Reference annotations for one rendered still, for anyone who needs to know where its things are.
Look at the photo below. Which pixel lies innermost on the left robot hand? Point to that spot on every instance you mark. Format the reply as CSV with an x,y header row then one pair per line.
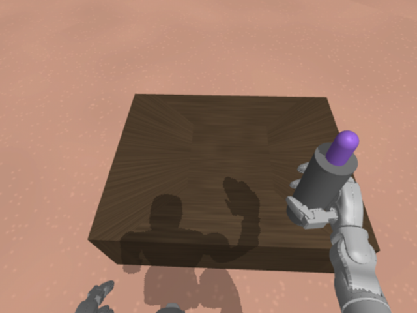
x,y
95,298

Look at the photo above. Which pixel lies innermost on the right robot arm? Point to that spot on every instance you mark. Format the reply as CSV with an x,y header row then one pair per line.
x,y
354,261

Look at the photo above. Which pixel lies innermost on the bottle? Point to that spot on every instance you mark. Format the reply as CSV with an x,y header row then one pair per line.
x,y
330,167

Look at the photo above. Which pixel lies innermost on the right robot hand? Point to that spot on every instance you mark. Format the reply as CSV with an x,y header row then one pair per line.
x,y
346,209

